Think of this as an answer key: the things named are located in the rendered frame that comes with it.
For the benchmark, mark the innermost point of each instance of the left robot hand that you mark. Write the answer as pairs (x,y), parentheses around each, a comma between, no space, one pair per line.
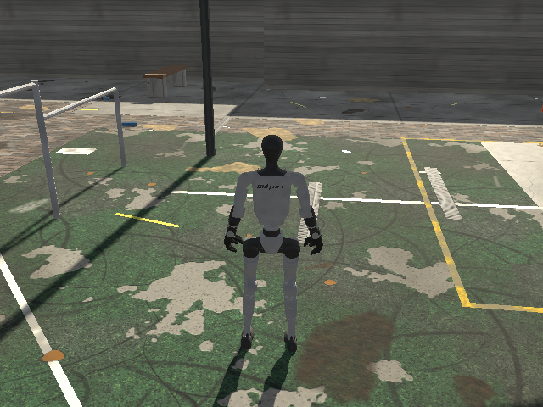
(229,240)

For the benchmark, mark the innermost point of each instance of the right robot hand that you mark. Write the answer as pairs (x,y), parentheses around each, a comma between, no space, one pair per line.
(313,242)

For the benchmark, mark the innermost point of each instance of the robot left forearm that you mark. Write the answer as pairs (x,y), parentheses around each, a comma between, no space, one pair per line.
(232,225)

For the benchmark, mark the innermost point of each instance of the robot torso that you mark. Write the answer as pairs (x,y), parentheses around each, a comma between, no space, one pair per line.
(271,196)

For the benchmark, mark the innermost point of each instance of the left robot upper arm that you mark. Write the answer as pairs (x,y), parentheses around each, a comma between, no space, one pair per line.
(244,180)

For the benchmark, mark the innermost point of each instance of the robot left thigh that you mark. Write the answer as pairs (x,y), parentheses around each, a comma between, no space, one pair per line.
(251,249)

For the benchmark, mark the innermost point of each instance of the robot right forearm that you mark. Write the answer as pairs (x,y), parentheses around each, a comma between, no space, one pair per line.
(312,225)

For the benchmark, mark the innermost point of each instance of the right robot upper arm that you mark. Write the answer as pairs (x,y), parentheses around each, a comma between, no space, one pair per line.
(298,180)

